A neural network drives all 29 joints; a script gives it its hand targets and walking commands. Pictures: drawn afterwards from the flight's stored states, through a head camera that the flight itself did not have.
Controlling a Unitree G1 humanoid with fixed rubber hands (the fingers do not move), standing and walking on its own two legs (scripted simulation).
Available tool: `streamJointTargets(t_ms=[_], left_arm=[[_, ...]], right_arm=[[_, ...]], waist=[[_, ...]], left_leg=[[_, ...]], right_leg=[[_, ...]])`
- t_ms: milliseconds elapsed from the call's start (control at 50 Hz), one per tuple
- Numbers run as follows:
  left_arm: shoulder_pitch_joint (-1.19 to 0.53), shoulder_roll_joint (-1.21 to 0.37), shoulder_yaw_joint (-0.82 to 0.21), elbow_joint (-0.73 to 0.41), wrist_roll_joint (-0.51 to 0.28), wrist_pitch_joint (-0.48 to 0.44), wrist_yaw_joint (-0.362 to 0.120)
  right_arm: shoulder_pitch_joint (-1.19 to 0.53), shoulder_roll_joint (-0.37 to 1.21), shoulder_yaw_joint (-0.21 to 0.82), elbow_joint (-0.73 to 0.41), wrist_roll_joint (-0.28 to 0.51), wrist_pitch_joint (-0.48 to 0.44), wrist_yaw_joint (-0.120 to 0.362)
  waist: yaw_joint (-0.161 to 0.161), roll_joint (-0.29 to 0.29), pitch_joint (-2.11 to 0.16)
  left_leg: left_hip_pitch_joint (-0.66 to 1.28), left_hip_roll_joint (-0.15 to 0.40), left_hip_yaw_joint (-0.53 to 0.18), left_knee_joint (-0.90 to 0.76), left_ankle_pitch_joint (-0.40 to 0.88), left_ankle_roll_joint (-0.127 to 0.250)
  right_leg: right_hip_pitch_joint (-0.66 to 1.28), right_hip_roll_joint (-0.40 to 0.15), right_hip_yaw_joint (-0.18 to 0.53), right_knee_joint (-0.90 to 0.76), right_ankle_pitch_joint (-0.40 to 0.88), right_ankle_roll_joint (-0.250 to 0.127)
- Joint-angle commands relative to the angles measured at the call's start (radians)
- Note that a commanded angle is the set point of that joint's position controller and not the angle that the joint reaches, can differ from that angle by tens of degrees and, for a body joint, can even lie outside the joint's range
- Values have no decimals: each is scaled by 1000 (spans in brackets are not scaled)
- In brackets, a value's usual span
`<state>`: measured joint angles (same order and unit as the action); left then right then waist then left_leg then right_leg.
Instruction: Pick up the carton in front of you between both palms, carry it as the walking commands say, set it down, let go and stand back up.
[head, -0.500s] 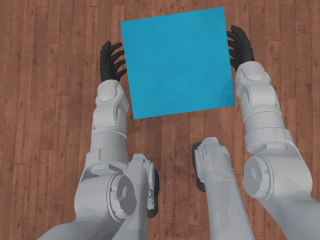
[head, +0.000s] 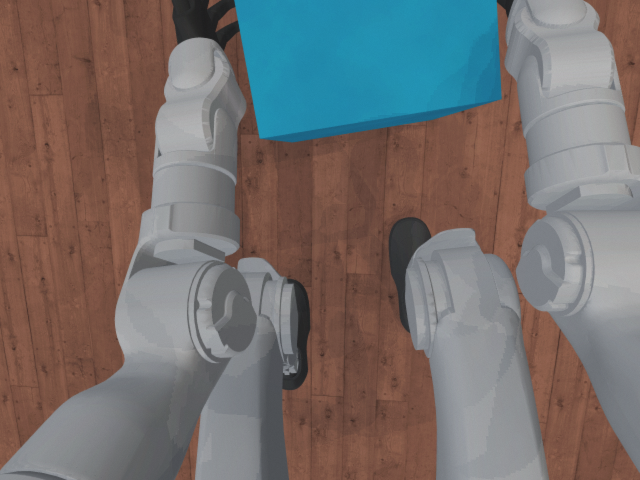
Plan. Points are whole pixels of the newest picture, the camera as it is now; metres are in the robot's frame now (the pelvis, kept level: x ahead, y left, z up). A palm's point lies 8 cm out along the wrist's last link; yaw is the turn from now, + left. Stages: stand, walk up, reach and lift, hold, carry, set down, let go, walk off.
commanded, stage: set down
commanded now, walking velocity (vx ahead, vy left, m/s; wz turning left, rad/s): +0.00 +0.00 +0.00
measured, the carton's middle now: (356, 35) +0.53 -0.10 -0.23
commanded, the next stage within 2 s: none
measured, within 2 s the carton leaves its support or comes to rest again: rests again in 0.52 s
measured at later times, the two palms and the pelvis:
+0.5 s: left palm (222, 58) +0.54 +0.04 -0.20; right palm (507, 2) +0.52 -0.26 -0.21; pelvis -0.01 +0.01 -0.04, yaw +1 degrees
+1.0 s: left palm (218, 63) +0.54 +0.05 -0.21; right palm (503, 7) +0.52 -0.26 -0.22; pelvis -0.01 +0.01 -0.05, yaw +1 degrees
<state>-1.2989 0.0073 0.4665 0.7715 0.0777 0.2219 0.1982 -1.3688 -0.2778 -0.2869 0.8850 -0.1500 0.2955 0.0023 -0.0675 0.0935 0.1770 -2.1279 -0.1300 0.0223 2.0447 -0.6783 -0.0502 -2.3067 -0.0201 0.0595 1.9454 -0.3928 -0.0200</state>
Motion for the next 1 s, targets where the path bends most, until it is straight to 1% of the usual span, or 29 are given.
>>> streamJointTargets(t_ms=[0,80,100,120,140,180,280,380,440,560,620,660,720,820,980], left_arm=[[-681,-790,-487,-26,-128,-12,-249],[-764,-796,-579,-95,-201,-22,-235],[-781,-798,-599,-118,-212,-22,-230],[-791,-809,-616,-131,-220,-19,-226],[-792,-819,-629,-137,-224,-17,-224],[-781,-836,-640,-131,-222,-16,-227],[-748,-836,-596,-67,-196,-19,-245],[-743,-807,-544,-17,-177,-25,-252],[-759,-786,-534,-10,-179,-30,-251],[-802,-757,-552,-19,-202,-42,-249],[-809,-733,-543,-4,-196,-43,-252],[-790,-713,-522,21,-177,-40,-255],[-769,-688,-484,51,-153,-35,-264],[-721,-637,-435,100,-122,-33,-274],[-642,-553,-370,172,-76,-26,-274]], right_arm=[[-563,798,345,-75,139,-53,223],[-640,776,391,-124,206,-64,233],[-679,772,397,-161,224,-67,235],[-685,769,398,-164,237,-68,239],[-674,771,399,-160,244,-67,243],[-640,782,389,-134,243,-63,251],[-586,789,344,-37,211,-62,274],[-599,762,314,12,198,-71,288],[-621,739,305,23,201,-80,290],[-657,697,298,38,213,-99,283],[-620,678,275,78,196,-98,283],[-607,666,256,101,182,-97,289],[-590,648,238,132,162,-93,295],[-544,614,205,181,129,-89,298],[-484,525,153,239,90,-84,297]], waist=[[-62,-135,-1210],[-90,-118,-1332],[-101,-100,-1353],[-106,-73,-1363],[-111,-59,-1364],[-115,-46,-1337],[-108,-32,-1154],[-100,-27,-1035],[-102,-21,-1007],[-118,8,-996],[-118,40,-920],[-116,46,-860],[-107,40,-784],[-99,33,-678],[-88,40,-559]], left_leg=[[129,-85,66,-176,198,9],[217,-81,69,-132,274,3],[270,-78,63,-127,292,7],[300,-80,66,-119,319,5],[305,-82,67,-111,337,1],[269,-83,68,-103,340,-3],[184,-83,56,-100,280,0],[164,-82,47,-98,239,7],[171,-80,44,-92,229,11],[187,-76,45,-74,228,9],[163,-73,48,-76,185,8],[149,-70,44,-77,153,11],[120,-66,41,-78,113,16],[78,-63,41,-74,80,21],[48,-60,33,-68,43,28]], right_leg=[[1104,78,-66,-21,317,19],[1153,69,-78,34,408,16],[1112,70,-84,40,408,17],[1102,71,-86,46,426,14],[1108,72,-83,54,450,11],[1114,71,-76,66,473,6],[976,66,-75,74,393,0],[859,62,-73,77,314,-4],[832,58,-68,80,291,-7],[833,50,-59,90,287,-17],[796,45,-54,89,245,-23],[749,42,-53,87,205,-25],[705,39,-49,84,155,-29],[673,39,-38,83,119,-36],[616,39,-23,89,56,-44]])
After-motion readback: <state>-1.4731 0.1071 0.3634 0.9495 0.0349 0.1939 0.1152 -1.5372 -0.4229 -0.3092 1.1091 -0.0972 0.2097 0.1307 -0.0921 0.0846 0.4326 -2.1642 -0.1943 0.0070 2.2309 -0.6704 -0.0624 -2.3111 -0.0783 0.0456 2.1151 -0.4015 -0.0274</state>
